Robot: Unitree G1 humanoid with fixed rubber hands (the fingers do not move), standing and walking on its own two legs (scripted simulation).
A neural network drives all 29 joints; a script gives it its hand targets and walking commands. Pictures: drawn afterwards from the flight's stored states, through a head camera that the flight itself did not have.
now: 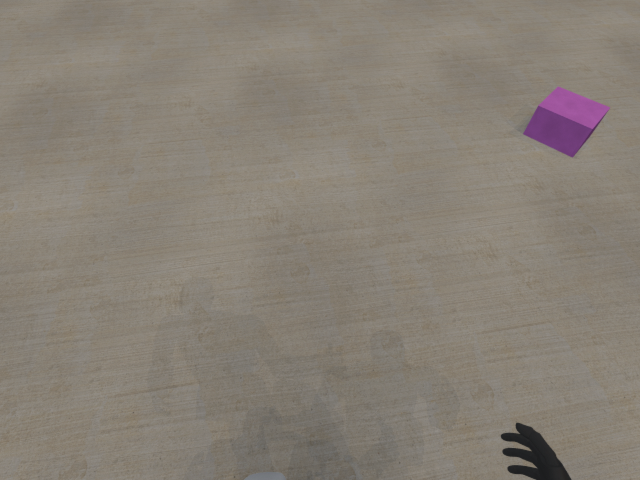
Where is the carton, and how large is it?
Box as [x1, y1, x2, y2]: [523, 87, 609, 157]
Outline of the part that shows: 557,87 538,105 523,133 572,157 590,135 609,107 560,87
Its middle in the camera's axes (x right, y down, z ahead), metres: +1.22 -0.58 +1.90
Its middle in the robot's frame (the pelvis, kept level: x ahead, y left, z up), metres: +1.76 -1.10 -0.69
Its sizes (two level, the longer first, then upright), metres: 0.257 0.232 0.167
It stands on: the floor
